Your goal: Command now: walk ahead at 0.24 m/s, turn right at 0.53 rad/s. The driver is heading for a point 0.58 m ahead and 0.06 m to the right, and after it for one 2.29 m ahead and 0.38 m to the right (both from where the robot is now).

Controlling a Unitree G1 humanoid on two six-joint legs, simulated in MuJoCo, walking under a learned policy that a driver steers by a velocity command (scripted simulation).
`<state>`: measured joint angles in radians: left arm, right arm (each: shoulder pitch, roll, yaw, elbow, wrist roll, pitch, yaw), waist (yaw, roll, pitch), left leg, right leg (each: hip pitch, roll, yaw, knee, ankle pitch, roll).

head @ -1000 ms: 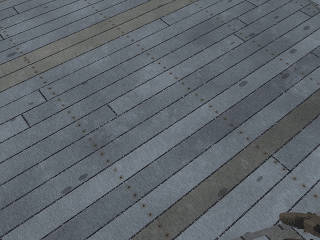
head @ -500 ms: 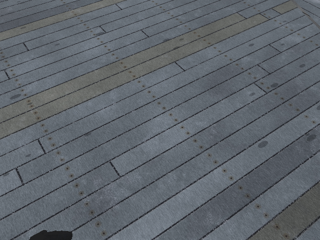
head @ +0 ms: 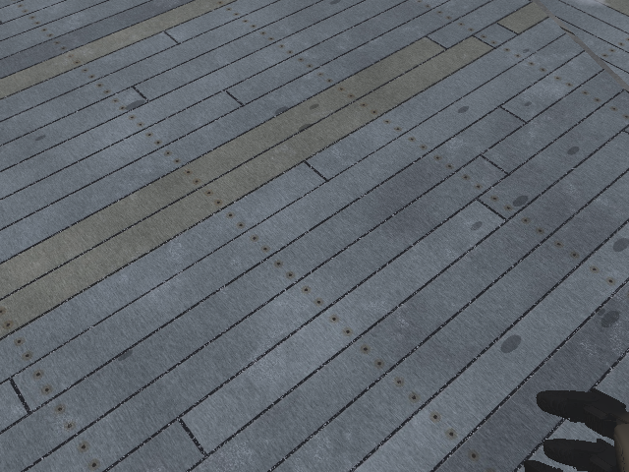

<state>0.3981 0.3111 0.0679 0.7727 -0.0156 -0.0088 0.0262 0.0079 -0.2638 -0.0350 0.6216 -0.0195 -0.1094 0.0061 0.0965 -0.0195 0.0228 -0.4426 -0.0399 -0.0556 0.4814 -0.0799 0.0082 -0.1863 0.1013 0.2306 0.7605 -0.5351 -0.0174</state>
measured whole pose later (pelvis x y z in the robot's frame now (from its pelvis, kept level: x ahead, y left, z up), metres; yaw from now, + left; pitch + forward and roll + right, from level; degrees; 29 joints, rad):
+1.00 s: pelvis +0.35 -0.06 -0.01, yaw -8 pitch +2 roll +0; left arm 0.34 0.30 0.05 0.75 -0.01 -0.07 0.01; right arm 0.12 -0.31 -0.06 0.73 0.02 -0.06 0.05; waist 0.02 -0.01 0.06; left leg -0.47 -0.08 0.02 0.60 -0.17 0.09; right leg -0.22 -0.02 0.02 1.12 -0.47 0.01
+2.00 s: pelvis +0.57 -0.11 +0.01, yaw -8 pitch +1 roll +0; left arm 0.17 0.31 0.07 0.63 -0.03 0.05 -0.02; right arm 0.17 -0.29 -0.07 0.78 0.02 0.03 -0.04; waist -0.03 0.01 0.06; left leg -0.17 0.07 0.08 0.49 -0.33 -0.03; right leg -0.39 -0.01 -0.03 0.70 -0.34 0.05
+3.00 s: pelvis +0.66 -0.12 +0.01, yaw -11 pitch +1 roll -1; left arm 0.40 0.29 0.07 0.78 0.00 -0.06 0.02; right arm 0.17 -0.32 -0.06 0.63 0.03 -0.03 0.03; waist 0.07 0.03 0.01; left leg -0.60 0.04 -0.03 0.97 -0.30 0.00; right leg -0.05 -0.02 -0.04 0.33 -0.31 0.02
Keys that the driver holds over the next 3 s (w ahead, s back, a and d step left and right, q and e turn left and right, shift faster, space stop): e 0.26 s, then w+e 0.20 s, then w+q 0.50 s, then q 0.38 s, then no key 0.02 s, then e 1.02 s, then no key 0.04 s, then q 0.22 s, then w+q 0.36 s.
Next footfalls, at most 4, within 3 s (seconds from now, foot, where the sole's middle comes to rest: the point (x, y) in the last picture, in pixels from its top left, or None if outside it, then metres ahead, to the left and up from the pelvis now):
0.42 right None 0.11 -0.14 -0.76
0.92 left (354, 460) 0.49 -0.01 -0.76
1.36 right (447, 384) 0.68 -0.20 -0.76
1.68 left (340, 415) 0.58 0.03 -0.76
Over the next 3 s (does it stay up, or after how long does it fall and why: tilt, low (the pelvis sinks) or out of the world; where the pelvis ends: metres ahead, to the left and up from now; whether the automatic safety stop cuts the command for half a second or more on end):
stays up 0.66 -0.12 0.01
